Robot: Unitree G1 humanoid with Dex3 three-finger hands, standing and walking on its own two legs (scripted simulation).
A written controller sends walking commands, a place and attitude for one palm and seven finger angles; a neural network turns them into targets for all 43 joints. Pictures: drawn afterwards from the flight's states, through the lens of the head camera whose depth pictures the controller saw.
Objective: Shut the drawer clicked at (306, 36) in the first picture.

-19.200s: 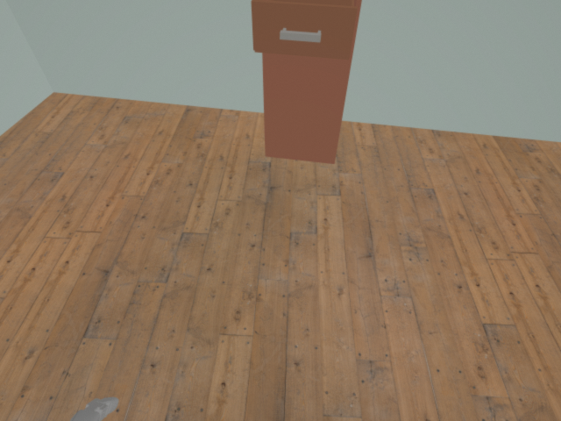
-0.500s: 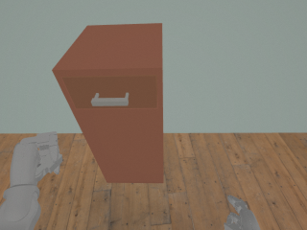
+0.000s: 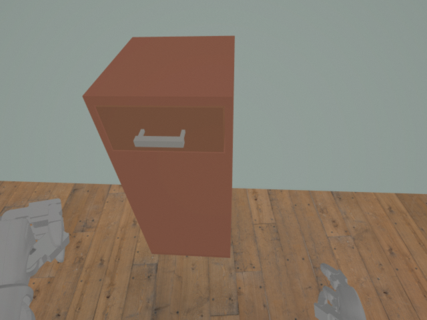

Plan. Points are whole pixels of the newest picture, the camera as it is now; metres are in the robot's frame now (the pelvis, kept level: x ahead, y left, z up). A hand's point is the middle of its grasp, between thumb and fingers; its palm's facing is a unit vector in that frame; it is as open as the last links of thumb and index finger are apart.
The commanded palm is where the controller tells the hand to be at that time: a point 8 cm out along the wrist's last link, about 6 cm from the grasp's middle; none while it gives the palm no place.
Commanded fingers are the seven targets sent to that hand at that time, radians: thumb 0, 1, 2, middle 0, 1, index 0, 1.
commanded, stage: step back with the hand held close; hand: left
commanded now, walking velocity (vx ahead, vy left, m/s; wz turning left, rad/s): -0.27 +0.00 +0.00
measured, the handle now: (160, 137) +0.57 +0.23 +0.02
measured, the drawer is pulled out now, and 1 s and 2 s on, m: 0.00 0.00 0.00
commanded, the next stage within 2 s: stop stepping back and stand still in 1.18 s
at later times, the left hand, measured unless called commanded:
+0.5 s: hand (30, 256) +0.14 +0.26 +0.16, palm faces +0.29 -0.81 -0.51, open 3.3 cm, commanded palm +0.08 +0.31 +0.17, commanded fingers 0.00 0.90 0.90 -1.40 -1.60 -1.40 -1.60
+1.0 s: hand out of the picture +0.05 +0.29 +0.18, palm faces +0.39 -0.79 -0.47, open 3.3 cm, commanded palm -0.02 +0.33 +0.17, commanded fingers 0.00 0.90 0.90 -1.40 -1.60 -1.40 -1.60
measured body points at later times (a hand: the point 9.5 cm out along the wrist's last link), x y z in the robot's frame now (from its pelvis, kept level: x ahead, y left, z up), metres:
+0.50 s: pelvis -0.05 +0.03 -0.01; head -0.02 +0.03 +0.44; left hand +0.12 +0.30 +0.19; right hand +0.12 -0.21 -0.09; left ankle +0.03 +0.12 -0.74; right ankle -0.05 -0.11 -0.74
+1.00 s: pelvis -0.14 +0.04 -0.01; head -0.12 +0.07 +0.44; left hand +0.02 +0.33 +0.20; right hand +0.03 -0.18 -0.09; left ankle +0.03 +0.12 -0.74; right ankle -0.21 -0.08 -0.71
